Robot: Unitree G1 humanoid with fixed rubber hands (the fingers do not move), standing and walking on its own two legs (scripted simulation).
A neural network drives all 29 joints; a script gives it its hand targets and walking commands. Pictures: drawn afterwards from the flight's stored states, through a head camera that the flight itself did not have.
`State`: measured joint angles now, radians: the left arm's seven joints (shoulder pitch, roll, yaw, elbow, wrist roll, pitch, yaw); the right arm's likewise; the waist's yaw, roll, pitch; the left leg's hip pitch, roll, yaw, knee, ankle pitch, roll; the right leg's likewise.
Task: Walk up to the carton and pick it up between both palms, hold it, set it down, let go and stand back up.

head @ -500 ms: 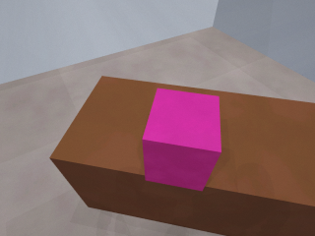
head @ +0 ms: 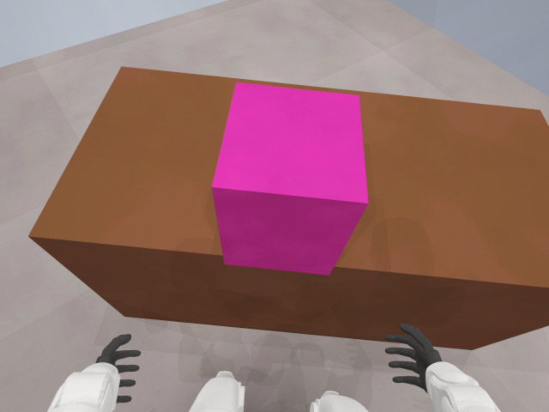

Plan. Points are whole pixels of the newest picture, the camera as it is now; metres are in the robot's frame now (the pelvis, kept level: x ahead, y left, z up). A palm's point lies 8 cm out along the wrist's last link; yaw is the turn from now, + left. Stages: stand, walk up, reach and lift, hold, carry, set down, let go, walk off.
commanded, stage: reach and lift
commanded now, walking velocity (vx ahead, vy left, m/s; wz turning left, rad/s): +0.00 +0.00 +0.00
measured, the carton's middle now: (286, 186) +0.47 +0.01 -0.02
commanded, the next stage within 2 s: none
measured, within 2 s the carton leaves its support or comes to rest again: neither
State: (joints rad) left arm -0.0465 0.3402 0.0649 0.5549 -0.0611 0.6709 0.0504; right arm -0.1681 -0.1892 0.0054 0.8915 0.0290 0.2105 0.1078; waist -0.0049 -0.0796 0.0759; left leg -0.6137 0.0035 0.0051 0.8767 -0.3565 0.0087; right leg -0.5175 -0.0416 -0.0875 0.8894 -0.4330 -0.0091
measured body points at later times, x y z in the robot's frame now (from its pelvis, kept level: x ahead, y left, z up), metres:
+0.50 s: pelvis -0.03 -0.03 +0.02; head +0.06 +0.00 +0.46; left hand +0.17 +0.23 -0.10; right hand +0.18 -0.21 -0.08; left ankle +0.05 +0.12 -0.69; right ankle -0.01 -0.11 -0.69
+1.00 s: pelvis -0.01 +0.02 +0.04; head +0.01 +0.04 +0.49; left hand +0.18 +0.23 -0.06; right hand +0.18 -0.19 -0.04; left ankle +0.05 +0.12 -0.69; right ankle -0.01 -0.11 -0.69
